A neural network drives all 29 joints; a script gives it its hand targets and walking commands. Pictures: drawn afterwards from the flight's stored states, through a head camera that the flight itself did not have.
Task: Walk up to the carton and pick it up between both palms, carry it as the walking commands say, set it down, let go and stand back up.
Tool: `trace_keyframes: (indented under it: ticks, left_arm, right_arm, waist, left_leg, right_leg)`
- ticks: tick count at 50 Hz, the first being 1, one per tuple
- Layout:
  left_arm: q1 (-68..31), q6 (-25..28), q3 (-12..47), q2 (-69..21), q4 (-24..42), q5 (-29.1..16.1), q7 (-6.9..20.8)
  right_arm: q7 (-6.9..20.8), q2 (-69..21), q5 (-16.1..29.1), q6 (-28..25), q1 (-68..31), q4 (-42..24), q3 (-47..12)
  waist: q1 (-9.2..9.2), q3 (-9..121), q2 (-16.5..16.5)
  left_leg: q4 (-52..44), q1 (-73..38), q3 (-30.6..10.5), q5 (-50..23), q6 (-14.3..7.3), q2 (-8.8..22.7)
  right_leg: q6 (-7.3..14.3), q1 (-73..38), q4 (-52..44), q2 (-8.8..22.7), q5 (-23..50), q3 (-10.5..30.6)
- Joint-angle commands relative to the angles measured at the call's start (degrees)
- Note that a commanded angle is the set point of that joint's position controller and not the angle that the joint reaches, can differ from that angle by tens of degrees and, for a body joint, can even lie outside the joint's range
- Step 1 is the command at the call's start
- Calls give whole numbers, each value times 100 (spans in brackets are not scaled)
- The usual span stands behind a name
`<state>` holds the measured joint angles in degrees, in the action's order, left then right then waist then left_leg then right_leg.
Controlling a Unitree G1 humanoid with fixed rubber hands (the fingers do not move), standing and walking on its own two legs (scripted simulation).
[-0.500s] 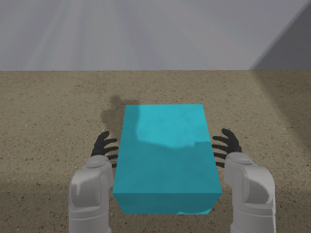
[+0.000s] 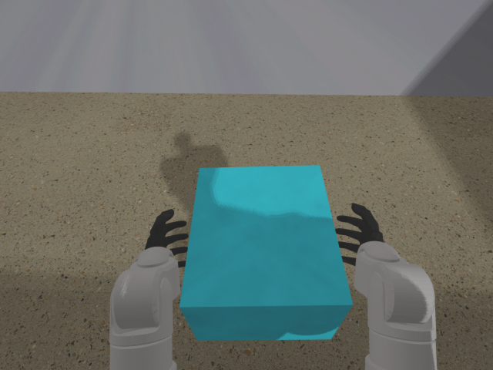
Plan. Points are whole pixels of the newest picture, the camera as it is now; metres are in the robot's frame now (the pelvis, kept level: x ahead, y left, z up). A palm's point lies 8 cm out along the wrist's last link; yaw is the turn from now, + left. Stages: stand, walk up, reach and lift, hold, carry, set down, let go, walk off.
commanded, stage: carry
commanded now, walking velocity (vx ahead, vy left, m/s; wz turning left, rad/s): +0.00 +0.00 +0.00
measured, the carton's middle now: (261, 249) +0.32 -0.01 +0.01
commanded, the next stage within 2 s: none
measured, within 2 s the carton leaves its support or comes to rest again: neither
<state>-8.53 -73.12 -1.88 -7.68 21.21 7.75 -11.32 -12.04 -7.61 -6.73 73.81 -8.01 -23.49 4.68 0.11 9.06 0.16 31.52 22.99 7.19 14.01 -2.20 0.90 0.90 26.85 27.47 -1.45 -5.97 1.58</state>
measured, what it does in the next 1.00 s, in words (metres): stands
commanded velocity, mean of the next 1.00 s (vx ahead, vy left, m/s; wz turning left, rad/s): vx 0.00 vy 0.00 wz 0.00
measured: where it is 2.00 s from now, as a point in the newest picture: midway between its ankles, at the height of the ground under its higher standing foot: outside the picture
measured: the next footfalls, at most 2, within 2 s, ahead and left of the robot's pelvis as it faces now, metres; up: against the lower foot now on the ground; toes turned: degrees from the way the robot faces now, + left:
none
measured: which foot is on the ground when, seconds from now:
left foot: down 0.00-1.00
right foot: down 0.00-1.00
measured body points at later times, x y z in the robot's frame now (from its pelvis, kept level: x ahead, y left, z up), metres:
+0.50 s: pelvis +0.00 +0.00 +0.00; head -0.02 +0.00 +0.45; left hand +0.27 +0.15 +0.09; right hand +0.27 -0.16 +0.10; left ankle +0.02 +0.09 -0.73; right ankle +0.08 -0.11 -0.73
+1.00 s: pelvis +0.00 +0.00 +0.00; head -0.02 +0.00 +0.45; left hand +0.28 +0.15 +0.08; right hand +0.28 -0.16 +0.09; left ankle +0.02 +0.09 -0.73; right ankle +0.08 -0.11 -0.73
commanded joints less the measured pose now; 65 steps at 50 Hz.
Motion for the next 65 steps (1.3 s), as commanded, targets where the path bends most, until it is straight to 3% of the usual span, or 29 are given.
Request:
trace_keyframes:
  ticks: [1,4,16,19,24,28,30,32,33,35,36,39,40,41,44,45,46,47,48,49,51,52,54,55,57,59,60,63,65]
  left_arm:
    - [-2496,354,3483,-5749,909,-2402,1343]
    - [-2300,343,3405,-5714,737,-2370,1368]
    - [-2287,406,3312,-5582,513,-2265,1381]
    - [-2439,463,3364,-5630,606,-2283,1377]
    - [-2456,530,3366,-5615,642,-2277,1398]
    - [-2373,628,3173,-5485,239,-2128,1409]
    - [-2486,692,3308,-5614,500,-2216,1415]
    - [-2458,759,3024,-5365,-35,-2009,1420]
    - [-2548,752,3328,-5660,506,-2233,1413]
    - [-2500,862,3023,-5378,-37,-1995,1422]
    - [-2572,851,3351,-5665,606,-2253,1411]
    - [-2429,927,3043,-5404,42,-2021,1427]
    - [-2532,916,3321,-5622,523,-2210,1418]
    - [-2529,948,3079,-5388,90,-2033,1439]
    - [-2494,946,3243,-5542,473,-2171,1415]
    - [-2419,1012,2906,-5201,-154,-1917,1429]
    - [-2534,966,3381,-5638,668,-2258,1408]
    - [-2405,1010,2973,-5265,-128,-1922,1434]
    - [-2516,1010,3284,-5585,474,-2189,1423]
    - [-2421,1046,3010,-5328,-77,-1948,1448]
    - [-2540,1085,3191,-5476,245,-2055,1450]
    - [-2537,1131,3006,-5284,-126,-1912,1465]
    - [-2553,1154,3131,-5417,177,-2037,1454]
    - [-2429,1197,2925,-5250,-325,-1848,1492]
    - [-2659,1212,3214,-5532,268,-2107,1481]
    - [-2502,1287,2943,-5268,-361,-1856,1500]
    - [-2667,1264,3353,-5610,458,-2161,1482]
    - [-2478,1383,2888,-5249,-512,-1775,1534]
    - [-2560,1504,2967,-5322,-326,-1844,1569]
  right_arm:
    - [1521,-5742,2257,-365,-2365,-531,-3652]
    - [1505,-5669,2233,-374,-2364,-569,-3668]
    - [1525,-5564,2104,-426,-2214,-219,-3540]
    - [1546,-5647,2125,-476,-2232,-195,-3563]
    - [1571,-5645,2142,-545,-2307,-236,-3598]
    - [1586,-5472,2000,-655,-2252,113,-3391]
    - [1594,-5597,2090,-714,-2345,-108,-3525]
    - [1608,-5361,1876,-772,-2251,465,-3215]
    - [1600,-5665,2098,-767,-2324,-52,-3522]
    - [1625,-5363,1865,-875,-2269,518,-3183]
    - [1595,-5670,2097,-863,-2306,-106,-3531]
    - [1612,-5379,1910,-951,-2291,360,-3258]
    - [1598,-5611,2056,-934,-2288,-25,-3483]
    - [1621,-5398,1885,-971,-2295,415,-3246]
    - [1602,-5577,2068,-962,-2298,30,-3467]
    - [1612,-5207,1771,-1018,-2163,670,-3083]
    - [1600,-5652,2097,-969,-2223,-85,-3517]
    - [1625,-5265,1780,-1036,-2124,675,-3108]
    - [1602,-5567,2045,-1031,-2290,38,-3431]
    - [1635,-5324,1822,-1074,-2188,584,-3177]
    - [1644,-5494,1935,-1099,-2286,319,-3350]
    - [1662,-5317,1758,-1133,-2167,772,-3106]
    - [1638,-5405,1890,-1179,-2307,348,-3249]
    - [1666,-5275,1717,-1229,-2180,870,-3086]
    - [1654,-5533,1960,-1242,-2409,252,-3347]
    - [1687,-5260,1670,-1309,-2131,975,-2999]
    - [1681,-5645,1972,-1279,-2209,279,-3369]
    - [1725,-5267,1634,-1415,-2132,1067,-3002]
    - [1745,-5335,1675,-1533,-2225,881,-3060]
  waist:
    - [0,1402,-265]
    - [-2,1514,-45]
    - [-5,1293,-56]
    - [-5,1413,-59]
    - [-8,1377,-57]
    - [-10,1462,-125]
    - [-3,1366,-170]
    - [-6,1429,-157]
    - [-9,1433,-112]
    - [-4,1454,-219]
    - [2,1509,-122]
    - [-8,1476,-164]
    - [-1,1523,-150]
    - [-2,1432,-128]
    - [-13,1465,-102]
    - [4,1416,-131]
    - [2,1433,-184]
    - [-2,1477,-255]
    - [-5,1466,-234]
    - [-7,1448,-169]
    - [1,1394,-158]
    - [0,1361,-199]
    - [-10,1354,-139]
    - [-13,1433,-131]
    - [-4,1322,-115]
    - [1,1459,-222]
    - [8,1454,-298]
    - [12,1514,-131]
    - [17,1519,-124]
  left_leg:
    - [-747,-752,-867,220,10,728]
    - [-617,-829,-796,145,14,657]
    - [-689,-761,-819,205,2,645]
    - [-594,-797,-763,71,22,618]
    - [-561,-833,-748,191,22,592]
    - [-581,-904,-751,41,22,622]
    - [-613,-891,-760,9,35,637]
    - [-578,-927,-746,73,11,635]
    - [-571,-906,-760,65,15,620]
    - [-559,-959,-737,30,24,619]
    - [-503,-964,-727,-47,33,633]
    - [-567,-945,-750,69,10,619]
    - [-547,-981,-758,-27,-2,633]
    - [-570,-907,-776,30,8,639]
    - [-514,-938,-738,175,-12,578]
    - [-535,-965,-728,44,5,615]
    - [-572,-948,-754,52,1,625]
    - [-552,-970,-759,6,-11,624]
    - [-556,-957,-750,48,-7,608]
    - [-544,-924,-731,84,-3,607]
    - [-535,-991,-721,52,4,618]
    - [-576,-953,-734,145,0,616]
    - [-581,-918,-773,195,-28,631]
    - [-547,-917,-751,237,-35,622]
    - [-577,-896,-755,138,-12,646]
    - [-603,-1008,-782,114,-43,657]
    - [-588,-1003,-766,10,-37,658]
    - [-521,-1037,-737,-87,-39,643]
    - [-517,-1074,-734,17,-50,621]
  right_leg:
    - [108,-959,-255,686,-94,624]
    - [115,-1015,-330,719,-75,659]
    - [89,-859,-375,680,-375,626]
    - [117,-1006,-344,726,-37,634]
    - [97,-870,-445,721,-453,653]
    - [116,-931,-315,712,-115,600]
    - [135,-883,-308,700,-116,589]
    - [122,-872,-346,704,-203,593]
    - [135,-909,-346,725,-207,596]
    - [141,-884,-318,714,-111,588]
    - [134,-939,-318,729,6,567]
    - [142,-903,-336,713,-253,570]
    - [147,-893,-306,714,-161,568]
    - [139,-891,-316,702,-223,540]
    - [140,-864,-451,735,-539,626]
    - [135,-848,-366,718,-309,569]
    - [135,-881,-326,704,-262,535]
    - [144,-888,-304,718,-110,557]
    - [157,-887,-319,723,-176,552]
    - [141,-880,-340,712,-251,544]
    - [159,-797,-355,722,-279,560]
    - [143,-758,-345,696,-430,536]
    - [160,-751,-334,683,-386,520]
    - [156,-830,-338,691,-446,504]
    - [162,-790,-322,681,-394,482]
    - [172,-830,-277,668,-321,470]
    - [181,-875,-229,689,-91,464]
    - [189,-962,-180,695,95,450]
    - [194,-901,-235,691,-61,468]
